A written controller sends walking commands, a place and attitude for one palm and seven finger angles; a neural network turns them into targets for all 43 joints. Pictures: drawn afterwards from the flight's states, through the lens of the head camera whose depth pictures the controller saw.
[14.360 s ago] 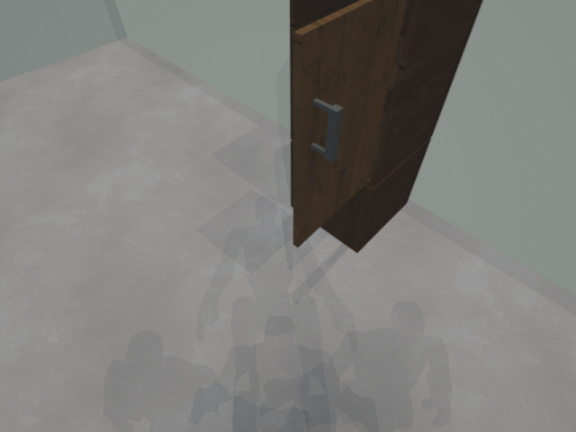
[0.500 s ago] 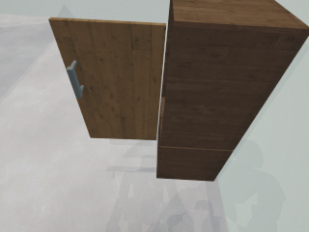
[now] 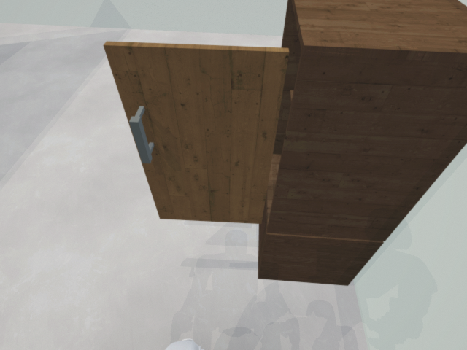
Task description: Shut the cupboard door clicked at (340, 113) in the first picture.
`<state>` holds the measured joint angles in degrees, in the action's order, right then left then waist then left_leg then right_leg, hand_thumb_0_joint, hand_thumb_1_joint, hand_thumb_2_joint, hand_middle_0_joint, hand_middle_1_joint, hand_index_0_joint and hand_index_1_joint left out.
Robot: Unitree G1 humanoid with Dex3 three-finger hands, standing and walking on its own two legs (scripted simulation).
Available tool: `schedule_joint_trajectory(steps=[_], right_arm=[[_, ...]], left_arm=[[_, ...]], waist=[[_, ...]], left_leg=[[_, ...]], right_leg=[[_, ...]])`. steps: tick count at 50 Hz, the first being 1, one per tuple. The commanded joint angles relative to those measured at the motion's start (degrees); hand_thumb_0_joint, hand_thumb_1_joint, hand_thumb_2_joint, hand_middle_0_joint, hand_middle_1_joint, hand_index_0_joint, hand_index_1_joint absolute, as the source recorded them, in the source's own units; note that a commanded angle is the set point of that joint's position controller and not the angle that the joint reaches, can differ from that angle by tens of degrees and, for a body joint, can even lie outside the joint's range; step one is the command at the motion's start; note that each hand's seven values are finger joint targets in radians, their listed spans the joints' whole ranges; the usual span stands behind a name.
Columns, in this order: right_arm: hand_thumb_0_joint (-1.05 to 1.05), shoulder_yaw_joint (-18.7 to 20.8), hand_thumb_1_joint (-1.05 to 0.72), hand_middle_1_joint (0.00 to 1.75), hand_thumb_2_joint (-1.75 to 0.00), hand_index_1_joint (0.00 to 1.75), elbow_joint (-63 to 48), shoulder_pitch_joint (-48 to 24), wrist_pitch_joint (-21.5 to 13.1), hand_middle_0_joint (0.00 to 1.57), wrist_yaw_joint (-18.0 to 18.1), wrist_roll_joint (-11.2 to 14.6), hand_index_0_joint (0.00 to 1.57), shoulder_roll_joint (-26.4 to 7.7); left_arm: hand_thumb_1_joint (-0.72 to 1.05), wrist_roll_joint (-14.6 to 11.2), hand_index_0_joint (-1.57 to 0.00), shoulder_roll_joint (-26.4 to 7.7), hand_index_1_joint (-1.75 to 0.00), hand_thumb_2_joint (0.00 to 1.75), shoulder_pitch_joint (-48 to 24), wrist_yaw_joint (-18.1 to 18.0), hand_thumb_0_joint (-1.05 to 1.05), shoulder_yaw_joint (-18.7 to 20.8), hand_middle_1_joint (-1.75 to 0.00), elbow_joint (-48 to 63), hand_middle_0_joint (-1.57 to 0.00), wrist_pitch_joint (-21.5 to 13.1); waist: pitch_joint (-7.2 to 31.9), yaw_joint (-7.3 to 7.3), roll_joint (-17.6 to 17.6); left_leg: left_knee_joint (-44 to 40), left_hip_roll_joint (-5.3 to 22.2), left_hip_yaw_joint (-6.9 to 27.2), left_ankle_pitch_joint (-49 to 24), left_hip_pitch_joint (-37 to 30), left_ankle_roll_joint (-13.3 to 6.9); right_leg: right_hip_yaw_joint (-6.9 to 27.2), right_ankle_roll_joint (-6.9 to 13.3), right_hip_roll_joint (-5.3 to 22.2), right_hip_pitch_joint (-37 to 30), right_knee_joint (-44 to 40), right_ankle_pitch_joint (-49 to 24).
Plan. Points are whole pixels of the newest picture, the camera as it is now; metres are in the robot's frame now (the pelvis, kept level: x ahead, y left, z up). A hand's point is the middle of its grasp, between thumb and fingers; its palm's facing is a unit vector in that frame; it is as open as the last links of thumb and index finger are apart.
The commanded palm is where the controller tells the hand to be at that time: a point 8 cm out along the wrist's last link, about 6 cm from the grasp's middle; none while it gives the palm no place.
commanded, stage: shuffle to correct the standing spot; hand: left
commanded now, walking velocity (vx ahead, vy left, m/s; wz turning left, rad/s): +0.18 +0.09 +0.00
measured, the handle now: (143, 135) +0.55 +0.24 +0.05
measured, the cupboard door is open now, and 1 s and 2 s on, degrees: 91 91 91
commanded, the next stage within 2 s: come to a stop and stand still in 0.18 s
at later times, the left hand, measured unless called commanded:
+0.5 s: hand out of the picture +0.13 +0.26 -0.18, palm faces +0.06 -0.98 -0.20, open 7.3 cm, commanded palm none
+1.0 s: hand out of the picture +0.14 +0.25 -0.18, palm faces +0.01 -0.98 -0.20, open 7.4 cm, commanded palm none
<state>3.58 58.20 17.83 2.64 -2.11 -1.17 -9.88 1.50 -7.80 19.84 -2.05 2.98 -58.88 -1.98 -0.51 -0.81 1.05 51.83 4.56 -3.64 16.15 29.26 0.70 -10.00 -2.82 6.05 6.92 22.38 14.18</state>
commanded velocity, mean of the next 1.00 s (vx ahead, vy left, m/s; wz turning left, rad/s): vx -0.03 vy -0.04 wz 0.00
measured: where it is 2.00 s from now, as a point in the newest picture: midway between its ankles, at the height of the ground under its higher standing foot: outside the picture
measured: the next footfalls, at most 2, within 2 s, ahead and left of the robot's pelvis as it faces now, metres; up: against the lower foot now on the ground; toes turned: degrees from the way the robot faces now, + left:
left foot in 0.10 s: +0.13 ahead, +0.18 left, +0.00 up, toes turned +3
right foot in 0.32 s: +0.14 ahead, -0.05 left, +0.00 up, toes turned -7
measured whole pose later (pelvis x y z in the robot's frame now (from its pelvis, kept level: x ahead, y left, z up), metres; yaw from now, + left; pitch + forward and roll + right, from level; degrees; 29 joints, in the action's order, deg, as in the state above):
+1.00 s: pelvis +0.08 +0.07 -0.01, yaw +0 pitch +0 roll -1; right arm 3.1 57.8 11.1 2.5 1.0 -0.8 -10.6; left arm 1.1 -8.9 12.5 -1.5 1.4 -55.9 1.4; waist -3.6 -1.0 1.7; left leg 35.5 2.0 -3.3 17.8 17.6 1.0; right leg -3.7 0.2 0.5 15.2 33.2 17.6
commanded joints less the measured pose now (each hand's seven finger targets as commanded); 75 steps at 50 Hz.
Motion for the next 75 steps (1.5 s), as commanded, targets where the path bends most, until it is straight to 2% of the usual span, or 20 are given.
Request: schedule_joint_trajectory(steps=[1,3,5,6,13,14,15,17,21,24,28,34,38,40,46,50,52,57,73,75], right_arm=[[0.00,0.2,-0.90,0.30,-0.90,0.30,-4.2,1.0,-2.7,0.20,-0.4,0.2,0.20,-1.5],[0.00,0.8,-0.90,0.30,-0.90,0.30,-2.4,8.2,-3.3,0.20,0.1,-0.1,0.20,-4.8],[0.00,2.9,-0.90,0.30,-0.90,0.30,-1.0,16.9,-4.1,0.20,1.8,-0.9,0.20,-14.6],[0.00,3.0,-0.90,0.30,-0.90,0.30,-1.0,15.1,-4.2,0.20,2.3,-1.0,0.20,-15.6],[0.00,-0.3,-0.90,0.30,-0.90,0.30,-1.7,-3.0,-4.7,0.20,2.8,-0.5,0.20,-7.9],[0.00,-0.5,-0.90,0.30,-0.90,0.30,-2.0,-4.3,-4.4,0.20,2.5,0.0,0.20,-6.0],[0.00,-1.1,-0.90,0.30,-0.90,0.30,-3.9,-5.0,-4.1,0.20,2.1,0.5,0.20,-2.1],[0.00,-0.9,-0.90,0.30,-0.90,0.30,-4.0,-5.4,-3.2,0.20,2.3,-0.2,0.20,-2.7],[0.00,-1.6,-0.90,0.30,-0.90,0.30,0.7,-0.5,-2.6,0.20,2.5,0.7,0.20,-0.7],[0.00,-0.5,-0.90,0.30,-0.90,0.30,1.2,0.8,-3.4,0.20,3.3,0.4,0.20,-5.8],[0.00,1.0,-0.90,0.30,-0.90,0.30,0.1,0.3,-2.6,0.20,4.9,0.0,0.20,-10.0],[0.00,2.3,-0.90,0.30,-0.90,0.30,-1.8,-3.1,-2.1,0.20,5.5,-0.4,0.20,-11.4],[0.00,1.9,-0.90,0.30,-0.90,0.30,-3.1,-6.5,-1.3,0.20,4.4,0.0,0.20,-9.1],[0.00,0.8,-0.90,0.30,-0.90,0.30,-5.2,-6.3,-0.3,0.20,3.5,0.4,0.20,-2.8],[0.00,-0.1,-0.90,0.30,-0.90,0.30,-2.7,-4.2,-0.6,0.20,3.3,0.5,0.20,-2.6],[0.00,-0.9,-0.90,0.30,-0.90,0.30,-1.0,-3.7,-2.4,0.20,3.7,-0.1,0.20,-5.9],[0.00,-1.1,-0.90,0.30,-0.90,0.30,-0.6,-6.8,-2.6,0.20,3.5,-0.1,0.20,-6.1],[0.00,-1.2,-0.90,0.30,-0.90,0.30,1.0,-5.0,-2.5,0.20,3.3,0.1,0.20,-5.4],[0.00,-2.5,-0.90,0.30,-0.90,0.30,1.2,-3.7,-4.1,0.20,2.9,0.8,0.20,-5.4],[0.00,-2.5,-0.90,0.30,-0.90,0.30,-0.1,1.9,-3.5,0.20,2.5,0.1,0.20,-3.6]], left_arm=[[0.90,0.7,-0.20,-12.3,-0.30,0.90,0.6,0.6,0.00,2.6,-0.30,2.5,-0.20,-0.7],[0.90,0.5,-0.20,-11.3,-0.30,0.90,0.8,1.3,0.00,2.5,-0.30,2.8,-0.20,0.4],[0.90,0.1,-0.20,-4.5,-0.30,0.90,-2.7,2.0,0.00,1.1,-0.30,7.3,-0.20,1.0],[0.90,0.0,-0.20,-4.1,-0.30,0.90,-5.2,2.3,0.00,0.8,-0.30,8.9,-0.20,0.4],[0.90,-0.2,-0.20,-2.2,-0.30,0.90,6.3,2.6,0.00,-0.3,-0.30,1.7,-0.20,0.1],[0.90,0.0,-0.20,-4.6,-0.30,0.90,11.0,2.1,0.00,0.2,-0.30,0.1,-0.20,-0.2],[0.90,0.4,-0.20,-10.3,-0.30,0.90,12.8,1.3,0.00,1.2,-0.30,0.0,-0.20,-0.6],[0.90,-0.2,-0.20,-11.4,-0.30,0.90,6.5,0.5,0.00,1.1,-0.30,2.2,-0.20,-0.5],[0.90,0.1,-0.20,-7.6,-0.30,0.90,-2.9,-0.1,0.00,-0.3,-0.30,2.6,-0.20,-0.2],[0.90,-1.1,-0.20,-6.3,-0.30,0.90,1.2,-0.1,0.00,-0.3,-0.30,3.0,-0.20,1.4],[0.90,-0.6,-0.20,-6.9,-0.30,0.90,-0.6,-0.1,0.00,0.3,-0.30,4.3,-0.20,3.8],[0.90,-0.5,-0.20,-5.2,-0.30,0.90,-3.1,0.8,0.00,0.8,-0.30,6.3,-0.20,4.1],[0.90,0.0,-0.20,-6.4,-0.30,0.90,2.9,0.8,0.00,1.1,-0.30,5.2,-0.20,3.5],[0.90,0.6,-0.20,-12.9,-0.30,0.90,-1.6,0.2,0.00,1.4,-0.30,6.5,-0.20,2.9],[0.90,0.4,-0.20,-10.5,-0.30,0.90,-7.3,-0.2,0.00,0.5,-0.30,6.6,-0.20,1.9],[0.90,-1.2,-0.20,-6.9,-0.30,0.90,-4.1,0.4,0.00,-0.4,-0.30,4.7,-0.20,2.4],[0.90,-0.7,-0.20,-6.2,-0.30,0.90,-4.1,0.4,0.00,-0.6,-0.30,3.0,-0.20,2.9],[0.90,-0.4,-0.20,-6.2,-0.30,0.90,-2.5,0.6,0.00,-1.2,-0.30,0.0,-0.20,2.5],[0.90,0.4,-0.20,-6.3,-0.30,0.90,4.4,-2.2,0.00,-2.9,-0.30,-5.3,-0.20,0.0],[0.90,-0.3,-0.20,-8.3,-0.30,0.90,0.6,-1.2,0.00,-2.3,-0.30,-1.5,-0.20,0.0]], waist=[[-4.6,0.42,-9.5],[-1.8,-2.10,0.1],[-0.5,-5.22,21.0],[-0.9,-4.48,12.3],[2.2,4.90,2.1],[1.9,7.07,-5.5],[-1.3,7.31,-21.7],[-4.5,3.41,-10.6],[-2.0,-0.84,-13.9],[1.8,1.38,4.2],[0.1,-0.44,12.4],[6.9,-0.50,9.2],[5.6,3.07,3.2],[0.4,1.59,-16.2],[1.1,-0.45,-10.3],[1.8,1.76,5.4],[-1.1,2.84,7.6],[-2.0,2.18,1.6],[-4.6,2.12,-1.0],[-1.8,-1.31,0.5]], left_leg=[[-13.7,-0.9,-4.9,-0.8,-10.2,0.3],[-20.8,-2.4,-6.2,1.1,-23.5,0.6],[-39.2,16.9,25.4,13.6,-27.3,-8.6],[-41.4,19.9,29.4,19.7,-23.7,-13.0],[-29.2,8.2,5.4,4.3,-4.2,-6.6],[-21.0,3.5,1.9,9.7,0.9,-4.1],[-5.6,-3.7,-4.7,15.1,11.2,-0.6],[4.0,-0.5,1.8,11.5,7.0,0.1],[-17.9,-0.8,-1.3,1.9,-10.7,1.3],[-27.9,7.4,4.8,-39.3,-20.5,-2.4],[-30.7,16.6,12.1,-56.5,-20.9,-10.3],[-26.9,15.1,9.0,-48.6,-26.5,-11.0],[-22.7,8.4,5.2,-19.3,-13.3,-4.9],[-9.1,-2.7,-0.4,13.3,-4.5,0.5],[-8.0,-2.6,0.7,9.7,-7.9,1.1],[-30.7,6.3,9.8,-16.1,-17.5,-2.8],[-34.1,5.9,10.4,-7.4,-10.1,-3.5],[-37.9,3.5,9.0,6.4,-11.0,-2.4],[-23.4,1.9,3.1,-6.6,-13.7,-0.2],[-24.7,-0.9,4.2,4.4,-14.3,-1.3]], right_leg=[[4.9,7.2,12.8,9.7,-6.4,5.9],[0.7,4.7,7.9,16.6,6.0,12.9],[-1.7,0.8,-3.1,32.5,36.2,25.2],[4.6,2.6,-0.2,34.3,43.4,22.0],[1.2,1.7,-2.9,1.6,11.7,1.9],[5.6,2.2,-1.0,-5.2,3.4,2.3],[27.8,7.8,13.6,-7.1,-8.7,10.2],[33.5,14.0,18.7,3.4,-13.3,8.3],[8.6,9.4,7.3,5.4,0.8,-29.1],[5.4,2.0,1.3,7.4,10.0,-14.6],[6.1,1.5,-3.6,13.3,25.9,14.7],[8.4,1.7,-4.8,15.4,25.1,12.5],[7.4,2.2,-3.5,0.3,1.9,-4.6],[23.3,10.7,13.3,5.8,-6.4,-13.3],[15.7,12.8,7.8,4.5,1.4,-28.1],[11.6,3.3,-0.5,7.4,5.5,-6.5],[10.1,2.2,-1.7,2.3,3.9,-0.9],[10.4,2.7,-1.1,2.4,-0.4,-0.3],[13.6,3.8,1.9,7.4,-3.0,-8.9],[14.6,5.9,1.7,12.9,-2.2,15.6]])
